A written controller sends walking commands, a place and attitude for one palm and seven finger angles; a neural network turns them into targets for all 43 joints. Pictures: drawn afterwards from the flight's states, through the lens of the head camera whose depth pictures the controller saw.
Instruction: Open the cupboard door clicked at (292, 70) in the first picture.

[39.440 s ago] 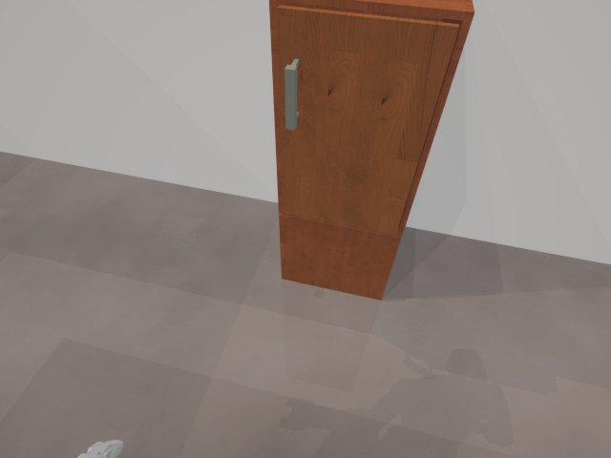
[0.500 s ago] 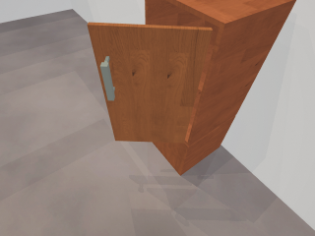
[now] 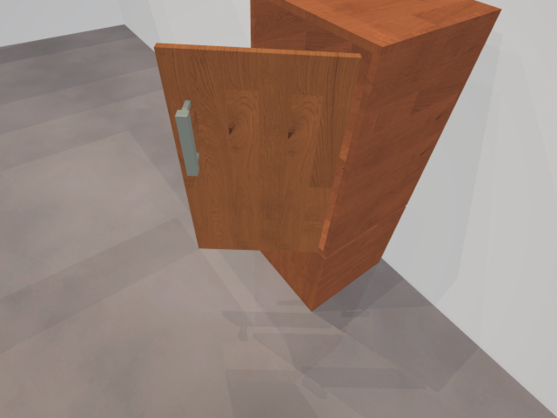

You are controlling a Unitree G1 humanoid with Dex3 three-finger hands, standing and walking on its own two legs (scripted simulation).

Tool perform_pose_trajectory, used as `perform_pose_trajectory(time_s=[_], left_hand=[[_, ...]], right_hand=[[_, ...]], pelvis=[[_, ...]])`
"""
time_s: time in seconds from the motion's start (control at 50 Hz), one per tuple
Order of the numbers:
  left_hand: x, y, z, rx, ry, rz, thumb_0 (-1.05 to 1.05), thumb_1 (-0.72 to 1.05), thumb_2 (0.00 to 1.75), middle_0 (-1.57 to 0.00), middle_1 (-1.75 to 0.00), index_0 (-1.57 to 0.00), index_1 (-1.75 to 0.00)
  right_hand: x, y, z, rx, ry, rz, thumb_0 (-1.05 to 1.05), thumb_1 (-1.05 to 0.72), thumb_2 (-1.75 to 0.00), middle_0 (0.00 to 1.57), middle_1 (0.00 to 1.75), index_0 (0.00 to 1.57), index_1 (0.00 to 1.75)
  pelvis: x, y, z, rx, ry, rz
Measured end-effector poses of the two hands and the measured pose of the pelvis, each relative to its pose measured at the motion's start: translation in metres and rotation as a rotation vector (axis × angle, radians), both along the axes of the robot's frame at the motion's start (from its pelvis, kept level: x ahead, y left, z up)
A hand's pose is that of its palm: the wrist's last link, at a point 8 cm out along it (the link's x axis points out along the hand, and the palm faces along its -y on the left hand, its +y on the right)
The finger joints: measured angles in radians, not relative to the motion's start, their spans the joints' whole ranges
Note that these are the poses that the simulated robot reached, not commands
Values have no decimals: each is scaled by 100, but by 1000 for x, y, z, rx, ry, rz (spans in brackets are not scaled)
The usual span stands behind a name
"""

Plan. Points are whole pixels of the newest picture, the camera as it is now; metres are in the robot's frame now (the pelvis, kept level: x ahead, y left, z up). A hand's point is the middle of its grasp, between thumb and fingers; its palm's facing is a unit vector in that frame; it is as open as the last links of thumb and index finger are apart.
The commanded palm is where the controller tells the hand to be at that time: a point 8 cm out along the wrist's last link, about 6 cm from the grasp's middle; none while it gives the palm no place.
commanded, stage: look again from close up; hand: left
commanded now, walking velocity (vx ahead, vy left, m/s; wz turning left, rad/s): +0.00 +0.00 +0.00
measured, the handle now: (190, 139) +0.61 +0.22 +0.06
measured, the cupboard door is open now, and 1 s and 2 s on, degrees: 53 53 53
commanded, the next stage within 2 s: raise the hand with hooked fingers in 0.60 s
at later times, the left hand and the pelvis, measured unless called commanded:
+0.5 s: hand out of the picture +0.05 +0.19 -0.18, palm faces +0.02 -0.98 -0.21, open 7.4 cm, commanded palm none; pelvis +0.03 +0.01 -0.01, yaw -1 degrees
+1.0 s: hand (156, 331) +0.23 +0.19 +0.00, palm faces +0.09 -1.00 -0.03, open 8.0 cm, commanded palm +0.15 +0.25 -0.04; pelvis +0.01 +0.00 -0.04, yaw +0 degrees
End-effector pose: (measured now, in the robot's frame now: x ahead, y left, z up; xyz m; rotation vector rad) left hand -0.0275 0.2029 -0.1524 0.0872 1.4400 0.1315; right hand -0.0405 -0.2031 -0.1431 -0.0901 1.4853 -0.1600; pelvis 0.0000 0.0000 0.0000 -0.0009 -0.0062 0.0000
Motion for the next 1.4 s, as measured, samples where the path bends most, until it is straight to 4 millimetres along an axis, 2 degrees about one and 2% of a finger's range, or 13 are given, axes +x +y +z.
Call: perform_pose_trajectory(time_s=[0.1, 0.2, 0.5, 0.72, 0.76, 0.88, 0.94, 1.02, 1.12, 1.18, 1.24, 1.32, 1.4], left_hand=[[-8, -1, 2, 5, 29, 12, 1, 91, 90, -20, -30, -20, -30], [-7, 3, 1, 23, 32, -16, 1, 90, 90, -20, -30, -20, -30], [72, 33, 5, 77, -128, -40, 1, 91, 90, -20, -30, -20, -30], [81, 35, 2, 63, -107, -56, 1, 91, 90, -20, -30, -20, -30], [106, 41, 22, 77, -262, 40, 2, 91, 90, -20, -30, -20, -30], [217, 52, 141, 164, -1039, 58, 2, 86, 87, -21, -34, -20, -33], [241, 46, 168, 108, -1299, -3, 2, 81, 85, -21, -37, -20, -36], [227, 34, 147, -27, -1444, -102, 1, 73, 82, -21, -42, -21, -41], [174, 42, 92, -53, -1298, -42, 1, 61, 77, -23, -49, -22, -49], [152, 53, 95, 38, -1319, 16, 2, 54, 74, -23, -54, -23, -53], [153, 58, 123, 114, -1461, -3, 2, 47, 71, -24, -58, -23, -57], [184, 52, 150, 66, -1574, -134, 2, 37, 67, -24, -64, -23, -63], [223, 48, 145, -63, -1420, -222, 1, 28, 63, -25, -70, -24, -69]], right_hand=[[1, 3, -1, 11, 6, -1, 0, -91, -89, 20, 30, 20, 30], [21, 2, -10, 19, -47, 11, 0, -91, -89, 20, 30, 20, 30], [73, -4, -7, -28, -151, 40, 2, -94, -89, 20, 30, 20, 30], [94, -10, 2, -58, -164, 51, 1, -92, -89, 20, 30, 20, 30], [105, -13, 10, -79, -256, 53, 1, -92, -89, 20, 30, 20, 30], [166, -25, 28, -113, -638, 90, 1, -92, -89, 20, 30, 20, 30], [197, -33, 36, -118, -766, 120, 1, -91, -89, 20, 30, 20, 30], [230, -46, 44, -137, -887, 181, 1, -91, -89, 20, 30, 20, 30], [256, -57, 45, -176, -969, 270, 1, -91, -89, 20, 30, 20, 30], [260, -56, 38, -180, -976, 300, 1, -91, -89, 20, 30, 20, 30], [255, -49, 25, -158, -958, 316, 1, -91, -89, 20, 30, 20, 30], [234, -40, 4, -110, -904, 289, 1, -91, -89, 20, 30, 20, 30], [203, -38, -7, -83, -822, 213, 1, -91, -89, 20, 30, 20, 30]], pelvis=[[3, -1, 0, 2, 4, 1], [6, 4, -6, -27, 10, 5], [32, 15, -6, 2, 2, -11], [39, 16, -4, -5, 5, -19], [38, 15, -5, -2, 10, -14], [29, 13, -13, 14, 43, 25], [19, 8, -24, 4, 98, 19], [6, -6, -47, 5, 164, 9], [-5, -19, -73, -14, 197, 28], [-8, -25, -81, -35, 197, 43], [-12, -29, -86, -54, 191, 56], [-17, -32, -87, -66, 183, 60], [-17, -32, -79, -55, 177, 46]])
